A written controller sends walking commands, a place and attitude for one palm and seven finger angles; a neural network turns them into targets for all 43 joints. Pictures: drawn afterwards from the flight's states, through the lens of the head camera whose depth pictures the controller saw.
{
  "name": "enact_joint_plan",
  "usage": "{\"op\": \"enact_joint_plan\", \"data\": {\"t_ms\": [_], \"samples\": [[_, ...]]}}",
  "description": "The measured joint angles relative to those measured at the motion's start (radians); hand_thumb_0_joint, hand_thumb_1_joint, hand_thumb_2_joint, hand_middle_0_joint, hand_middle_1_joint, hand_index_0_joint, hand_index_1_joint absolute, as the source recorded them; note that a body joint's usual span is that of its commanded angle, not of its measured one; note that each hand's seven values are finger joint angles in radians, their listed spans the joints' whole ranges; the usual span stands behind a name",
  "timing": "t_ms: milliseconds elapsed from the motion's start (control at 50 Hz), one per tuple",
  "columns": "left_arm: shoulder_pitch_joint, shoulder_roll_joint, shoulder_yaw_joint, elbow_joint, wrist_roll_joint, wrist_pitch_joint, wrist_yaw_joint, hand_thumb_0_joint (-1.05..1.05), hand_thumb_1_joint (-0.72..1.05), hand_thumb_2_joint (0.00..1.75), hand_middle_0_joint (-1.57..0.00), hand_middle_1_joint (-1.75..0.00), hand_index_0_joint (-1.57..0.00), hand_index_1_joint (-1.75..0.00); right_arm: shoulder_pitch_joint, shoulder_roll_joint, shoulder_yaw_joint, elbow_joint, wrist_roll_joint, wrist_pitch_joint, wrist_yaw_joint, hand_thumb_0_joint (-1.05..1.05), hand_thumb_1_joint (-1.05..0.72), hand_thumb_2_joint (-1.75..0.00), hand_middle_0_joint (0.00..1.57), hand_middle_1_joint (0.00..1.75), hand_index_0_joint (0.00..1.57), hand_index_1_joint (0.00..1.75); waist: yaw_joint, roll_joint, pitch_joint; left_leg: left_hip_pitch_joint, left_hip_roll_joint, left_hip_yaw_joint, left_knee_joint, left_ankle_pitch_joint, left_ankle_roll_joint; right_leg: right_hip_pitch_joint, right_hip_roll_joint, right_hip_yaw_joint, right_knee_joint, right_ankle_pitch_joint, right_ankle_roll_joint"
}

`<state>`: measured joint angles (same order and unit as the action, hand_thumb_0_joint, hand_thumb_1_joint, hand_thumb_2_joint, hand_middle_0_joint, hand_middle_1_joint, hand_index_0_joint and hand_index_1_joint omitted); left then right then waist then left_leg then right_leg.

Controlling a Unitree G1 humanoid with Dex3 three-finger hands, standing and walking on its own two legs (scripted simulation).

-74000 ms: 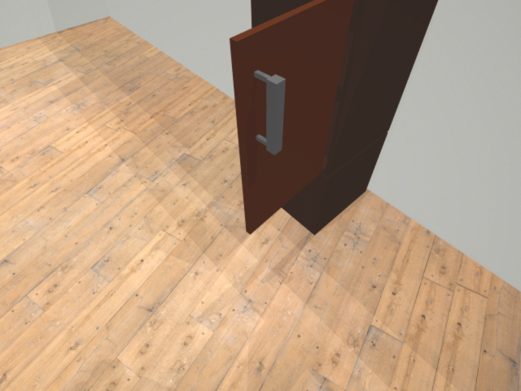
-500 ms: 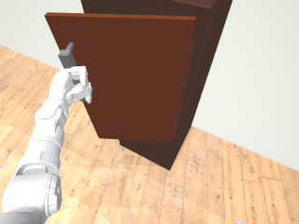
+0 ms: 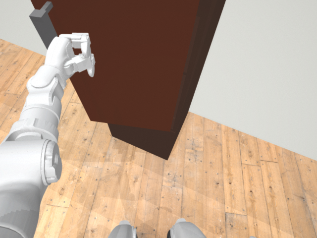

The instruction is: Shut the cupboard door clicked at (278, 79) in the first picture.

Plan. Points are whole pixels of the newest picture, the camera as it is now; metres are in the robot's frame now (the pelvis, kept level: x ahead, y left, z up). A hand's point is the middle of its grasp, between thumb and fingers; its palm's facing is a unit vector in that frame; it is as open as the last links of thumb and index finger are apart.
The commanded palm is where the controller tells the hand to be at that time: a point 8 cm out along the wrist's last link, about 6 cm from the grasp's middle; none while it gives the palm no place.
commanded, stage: push the door shut along its arc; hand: left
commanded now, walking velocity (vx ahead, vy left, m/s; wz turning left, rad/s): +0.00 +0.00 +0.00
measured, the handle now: (58, 42) +0.57 +0.21 +0.14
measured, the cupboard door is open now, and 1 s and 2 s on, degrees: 16 4 0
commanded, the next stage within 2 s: pull the fist back off the door in 0.86 s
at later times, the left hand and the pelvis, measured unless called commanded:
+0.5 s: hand (97, 46) +0.55 +0.11 +0.14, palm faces -0.35 -0.94 -0.01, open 3.0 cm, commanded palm +0.57 +0.14 +0.13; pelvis +0.02 +0.00 +0.00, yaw -1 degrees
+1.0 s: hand (109, 40) +0.57 +0.09 +0.14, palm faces -0.37 -0.93 +0.02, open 3.4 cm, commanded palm +0.61 +0.10 +0.13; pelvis +0.01 +0.00 -0.02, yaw -1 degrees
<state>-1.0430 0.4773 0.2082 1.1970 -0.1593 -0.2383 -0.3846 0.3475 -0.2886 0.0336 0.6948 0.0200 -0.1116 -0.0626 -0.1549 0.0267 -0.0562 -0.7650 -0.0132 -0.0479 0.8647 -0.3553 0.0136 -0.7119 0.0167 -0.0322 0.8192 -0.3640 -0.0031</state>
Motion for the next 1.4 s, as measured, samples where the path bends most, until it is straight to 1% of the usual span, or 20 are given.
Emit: {"op": "enact_joint_plan", "data": {"t_ms": [80,140,200,280,380,460,700,980,1000,1020,1060,1100,1140,1160,1200,1240,1260,1300,1360,1400], "samples": [[-0.049,0.019,0.022,0.039,0.018,0.007,-0.008,0.01,0.9,0.9,-1.3,-1.5,-1.3,-1.5,0.014,-0.001,0.002,-0.002,-0.004,0.003,0.003,0.01,-0.91,-0.9,0.2,0.3,0.2,0.3,-0.028,0.006,-0.001,-0.024,0.007,0.008,0.012,-0.01,0.001,-0.026,0.007,0.008,0.008,-0.004,0.001],[-0.075,0.043,0.065,0.061,0.035,0.009,-0.024,0.02,0.89,0.91,-1.3,-1.5,-1.3,-1.5,0.03,-0.001,0.002,-0.009,-0.009,0.011,0.005,0.01,-0.91,-0.9,0.2,0.3,0.2,0.3,-0.046,0.011,-0.003,-0.038,0.015,0.018,0.018,-0.018,0.001,-0.045,0.014,0.018,0.013,-0.006,0.001],[-0.071,0.067,0.092,0.066,0.047,0.009,-0.042,0.01,0.85,0.91,-1.3,-1.5,-1.3,-1.5,0.056,-0.002,-0.001,-0.015,-0.012,0.024,0.009,0.01,-0.91,-0.9,0.2,0.3,0.2,0.3,-0.052,0.018,-0.011,-0.045,0.021,0.026,0.02,-0.026,0.001,-0.055,0.019,0.027,0.015,-0.01,0.001],[-0.068,0.084,0.097,0.064,0.048,0.014,-0.061,0.01,0.83,0.91,-1.3,-1.5,-1.3,-1.5,0.081,0.003,-0.005,-0.013,-0.015,0.042,0.013,0.01,-0.91,-0.9,0.2,0.3,0.2,0.3,-0.051,0.02,-0.014,-0.044,0.026,0.029,0.02,-0.034,0.0,-0.056,0.025,0.03,0.013,-0.015,0.0],[-0.084,0.088,0.071,0.068,0.039,0.023,-0.088,0.01,0.82,0.91,-1.3,-1.5,-1.31,-1.5,0.09,0.007,-0.007,-0.002,-0.016,0.052,0.012,0.01,-0.91,-0.9,0.2,0.3,0.2,0.3,-0.046,0.019,-0.015,-0.048,0.027,0.018,0.023,-0.039,-0.002,-0.053,0.026,0.02,0.008,-0.019,-0.003],[-0.112,0.089,0.041,0.078,0.033,0.033,-0.098,0.01,0.82,0.91,-1.3,-1.5,-1.31,-1.5,0.077,0.007,-0.008,0.006,-0.019,0.048,0.01,0.01,-0.91,-0.9,0.2,0.3,0.2,0.3,-0.046,0.014,-0.015,-0.059,0.024,0.006,0.029,-0.04,-0.004,-0.057,0.025,0.008,0.009,-0.021,-0.005],[-0.214,0.071,-0.034,0.112,0.019,0.056,-0.093,0.01,0.89,0.97,-1.3,-1.5,-1.3,-1.5,0.012,-0.004,-0.009,0.03,-0.03,0.009,0.001,0.01,-0.91,-0.9,0.2,0.3,0.2,0.3,-0.047,0.009,-0.01,-0.118,0.013,-0.018,0.066,-0.041,-0.004,-0.103,0.016,-0.017,0.039,-0.029,-0.005],[-0.311,0.089,-0.06,0.155,0.023,0.072,-0.08,0.01,1.0,1.04,-1.3,-1.5,-1.3,-1.5,0.012,0.008,0.008,0.061,-0.031,-0.017,-0.007,0.01,-0.91,-0.9,0.2,0.3,0.2,0.3,-0.075,0.012,-0.003,-0.181,0.013,-0.018,0.107,-0.049,-0.003,-0.167,0.016,-0.017,0.082,-0.038,-0.004],[-0.317,0.078,-0.033,0.159,0.025,0.079,-0.057,0.02,0.98,1.04,-1.3,-1.5,-1.3,-1.5,0.022,0.008,0.006,0.058,-0.032,-0.018,-0.007,0.01,-0.91,-0.9,0.2,0.3,0.2,0.3,-0.073,0.017,-0.007,-0.19,0.015,-0.02,0.111,-0.05,-0.003,-0.174,0.018,-0.019,0.081,-0.037,-0.004],[-0.323,0.06,0.002,0.163,0.027,0.087,0.001,0.02,0.96,1.03,-1.3,-1.5,-1.3,-1.5,0.034,0.009,0.003,0.053,-0.036,-0.02,-0.002,0.01,-0.91,-0.9,0.2,0.3,0.2,0.3,-0.071,0.023,-0.012,-0.199,0.017,-0.022,0.113,-0.051,-0.004,-0.181,0.02,-0.021,0.079,-0.036,-0.003],[-0.33,0.018,0.051,0.161,0.035,0.097,0.147,0.01,0.89,1.0,-1.3,-1.5,-1.3,-1.5,0.057,0.013,0.0,0.043,-0.049,-0.02,0.018,0.01,-0.91,-0.9,0.2,0.3,0.2,0.3,-0.071,0.03,-0.025,-0.213,0.016,-0.024,0.113,-0.049,-0.006,-0.193,0.02,-0.022,0.077,-0.033,-0.002],[-0.334,-0.021,0.096,0.155,0.062,0.095,0.291,0.0,0.85,0.98,-1.3,-1.5,-1.3,-1.5,0.078,0.021,-0.004,0.032,-0.072,-0.017,0.046,0.01,-0.91,-0.9,0.2,0.3,0.2,0.3,-0.075,0.033,-0.037,-0.224,0.015,-0.024,0.113,-0.048,-0.006,-0.205,0.019,-0.023,0.08,-0.034,-0.002],[-0.315,-0.062,0.133,0.139,0.108,0.067,0.41,0.0,0.79,0.99,-1.3,-1.5,-1.3,-1.5,0.105,0.031,-0.008,0.023,-0.097,-0.01,0.076,0.01,-0.91,-0.9,0.2,0.3,0.2,0.3,-0.072,0.036,-0.055,-0.232,0.015,-0.024,0.117,-0.049,-0.008,-0.215,0.019,-0.023,0.086,-0.037,-0.003],[-0.299,-0.074,0.136,0.129,0.14,0.048,0.462,0.0,0.78,0.99,-1.3,-1.5,-1.3,-1.5,0.114,0.035,-0.008,0.019,-0.108,-0.003,0.092,0.01,-0.91,-0.9,0.2,0.3,0.2,0.3,-0.072,0.036,-0.064,-0.234,0.015,-0.023,0.119,-0.051,-0.008,-0.218,0.019,-0.022,0.091,-0.039,-0.004],[-0.267,-0.075,0.121,0.116,0.203,0.014,0.531,0.0,0.78,0.98,-1.3,-1.5,-1.3,-1.5,0.123,0.044,-0.008,0.013,-0.121,0.013,0.119,0.01,-0.91,-0.9,0.2,0.3,0.2,0.3,-0.081,0.039,-0.072,-0.229,0.018,-0.018,0.122,-0.054,-0.009,-0.217,0.021,-0.017,0.096,-0.043,-0.006],[-0.247,-0.064,0.094,0.121,0.238,-0.009,0.548,0.01,0.8,0.96,-1.3,-1.5,-1.3,-1.5,0.126,0.054,-0.009,0.009,-0.122,0.031,0.133,0.01,-0.91,-0.9,0.2,0.3,0.2,0.3,-0.091,0.041,-0.067,-0.213,0.021,-0.014,0.117,-0.056,-0.01,-0.204,0.024,-0.012,0.094,-0.042,-0.007],[-0.241,-0.061,0.086,0.126,0.239,-0.014,0.547,0.01,0.82,0.96,-1.3,-1.5,-1.3,-1.5,0.128,0.058,-0.01,0.007,-0.118,0.041,0.136,0.01,-0.91,-0.9,0.2,0.3,0.2,0.3,-0.094,0.042,-0.063,-0.202,0.023,-0.011,0.111,-0.055,-0.01,-0.194,0.025,-0.01,0.088,-0.04,-0.008],[-0.233,-0.056,0.091,0.143,0.221,-0.008,0.52,0.0,0.86,0.96,-1.3,-1.5,-1.3,-1.5,0.133,0.062,-0.009,0.004,-0.107,0.058,0.134,0.01,-0.91,-0.9,0.2,0.3,0.2,0.3,-0.094,0.043,-0.056,-0.175,0.027,-0.006,0.092,-0.05,-0.01,-0.17,0.029,-0.003,0.07,-0.033,-0.009],[-0.218,-0.056,0.121,0.169,0.18,0.009,0.476,0.0,0.89,0.95,-1.3,-1.5,-1.3,-1.5,0.145,0.057,-0.007,-0.001,-0.091,0.075,0.122,0.01,-0.91,-0.9,0.2,0.3,0.2,0.3,-0.092,0.045,-0.053,-0.132,0.031,0.005,0.055,-0.04,-0.009,-0.132,0.032,0.008,0.034,-0.019,-0.009],[-0.19,-0.065,0.135,0.156,0.16,0.005,0.461,0.0,0.9,0.94,-1.3,-1.5,-1.3,-1.5,0.155,0.05,-0.011,-0.007,-0.087,0.079,0.118,0.01,-0.91,-0.9,0.2,0.3,0.2,0.3,-0.087,0.047,-0.055,-0.105,0.034,0.013,0.031,-0.035,-0.009,-0.109,0.035,0.017,0.013,-0.012,-0.009]]}}
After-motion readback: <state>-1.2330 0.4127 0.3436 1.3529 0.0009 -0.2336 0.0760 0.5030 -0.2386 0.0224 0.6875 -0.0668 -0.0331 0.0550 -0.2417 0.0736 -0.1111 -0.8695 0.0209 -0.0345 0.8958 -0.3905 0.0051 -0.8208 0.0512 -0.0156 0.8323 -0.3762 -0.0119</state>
